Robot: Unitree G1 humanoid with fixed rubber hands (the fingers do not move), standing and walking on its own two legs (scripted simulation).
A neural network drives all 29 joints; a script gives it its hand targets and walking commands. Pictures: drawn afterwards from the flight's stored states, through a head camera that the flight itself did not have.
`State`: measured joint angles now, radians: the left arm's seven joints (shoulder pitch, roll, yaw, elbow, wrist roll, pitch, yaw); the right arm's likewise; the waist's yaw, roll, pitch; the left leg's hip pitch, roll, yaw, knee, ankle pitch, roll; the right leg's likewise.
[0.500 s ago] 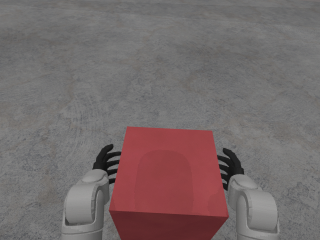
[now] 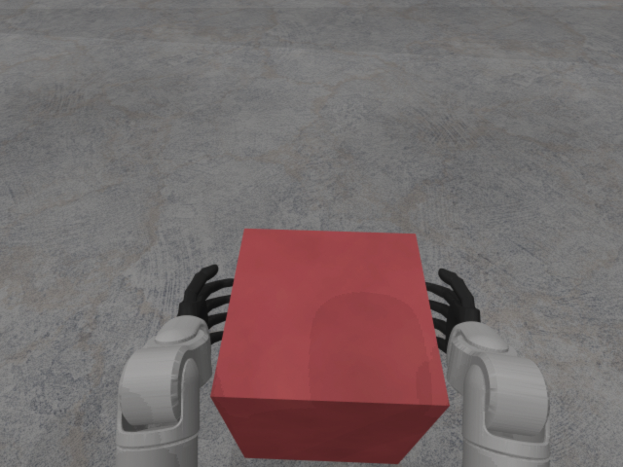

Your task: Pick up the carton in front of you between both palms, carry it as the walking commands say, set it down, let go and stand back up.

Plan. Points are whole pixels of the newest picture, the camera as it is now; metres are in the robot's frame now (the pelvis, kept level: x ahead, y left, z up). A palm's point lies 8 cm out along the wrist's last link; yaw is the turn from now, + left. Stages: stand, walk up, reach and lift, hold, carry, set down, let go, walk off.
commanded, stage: carry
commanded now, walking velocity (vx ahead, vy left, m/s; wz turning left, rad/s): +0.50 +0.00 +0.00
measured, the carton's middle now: (325, 352) +0.28 +0.01 +0.00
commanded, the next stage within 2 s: none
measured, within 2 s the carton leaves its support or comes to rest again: neither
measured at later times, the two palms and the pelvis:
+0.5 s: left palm (237, 152) +0.62 +0.17 +0.05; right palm (408, 159) +0.60 -0.13 +0.06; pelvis +0.35 +0.04 +0.00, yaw -4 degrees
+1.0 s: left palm (284, 57) +0.95 +0.12 +0.07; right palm (414, 59) +0.96 -0.18 +0.07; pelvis +0.69 -0.03 +0.00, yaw +0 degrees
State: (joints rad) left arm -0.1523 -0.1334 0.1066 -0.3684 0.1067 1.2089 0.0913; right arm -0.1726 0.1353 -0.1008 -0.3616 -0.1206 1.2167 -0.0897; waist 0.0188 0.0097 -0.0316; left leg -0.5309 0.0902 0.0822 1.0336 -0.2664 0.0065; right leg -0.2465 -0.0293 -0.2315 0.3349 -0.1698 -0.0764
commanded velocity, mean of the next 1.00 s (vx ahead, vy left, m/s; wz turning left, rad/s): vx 0.50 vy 0.00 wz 0.00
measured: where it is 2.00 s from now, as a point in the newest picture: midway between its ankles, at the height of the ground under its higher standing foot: (337, 253)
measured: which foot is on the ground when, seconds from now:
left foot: up 0.00-0.28, down 0.30-0.82, up 0.84-1.00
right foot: down 0.00-0.32, up 0.34-0.76, down 0.78-1.00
